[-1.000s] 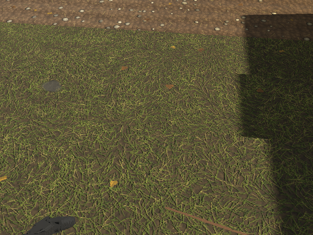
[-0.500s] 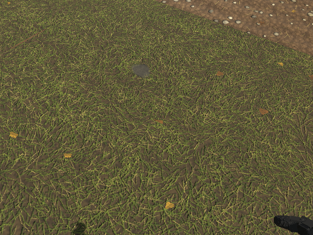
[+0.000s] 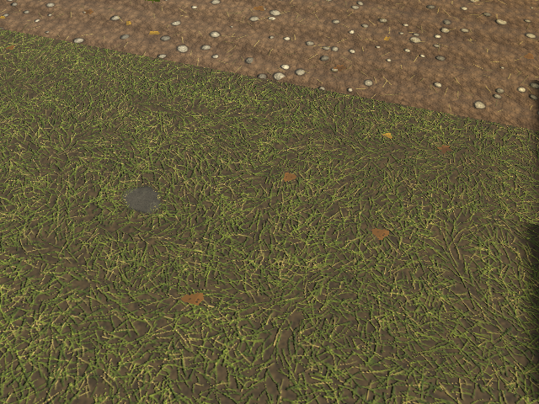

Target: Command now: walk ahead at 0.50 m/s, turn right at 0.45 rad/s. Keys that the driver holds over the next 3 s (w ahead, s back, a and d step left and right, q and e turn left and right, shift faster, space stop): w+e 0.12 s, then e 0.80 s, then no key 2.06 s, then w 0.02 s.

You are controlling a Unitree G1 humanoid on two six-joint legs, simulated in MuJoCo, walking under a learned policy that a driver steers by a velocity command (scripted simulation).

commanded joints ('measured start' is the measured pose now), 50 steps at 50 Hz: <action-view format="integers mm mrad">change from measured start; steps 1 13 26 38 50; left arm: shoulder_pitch -226 42 231 88 38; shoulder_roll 6 176 110 110 124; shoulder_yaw -19 25 21 33 20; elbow -125 -84 -101 -136 -146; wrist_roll -8 8 -16 -13 5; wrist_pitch -20 8 54 128 78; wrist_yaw -32 92 113 99 127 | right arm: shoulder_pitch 105 -27 -101 -280 -280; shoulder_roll -122 -180 -201 -180 -114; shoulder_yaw -22 -4 -50 -67 -61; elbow -19 -157 -228 -227 -203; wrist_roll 10 14 -34 4 -1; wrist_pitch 21 0 45 81 95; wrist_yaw -21 6 20 27 23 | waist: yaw -88 28 77 59 51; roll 73 179 357 229 -67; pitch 155 -167 -260 -124 -76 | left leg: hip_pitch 26 -768 90 -164 -546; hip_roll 300 140 485 319 40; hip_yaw -166 -328 -814 -288 -251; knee -30 830 -336 -386 373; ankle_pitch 694 242 966 634 372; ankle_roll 101 -98 251 162 -105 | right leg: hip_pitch -161 548 -44 276 501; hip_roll -17 -329 130 14 -151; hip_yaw -39 483 74 -127 191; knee -78 -157 622 166 -203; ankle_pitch -7 3 -1087 -742 -206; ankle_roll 8 -357 81 64 -167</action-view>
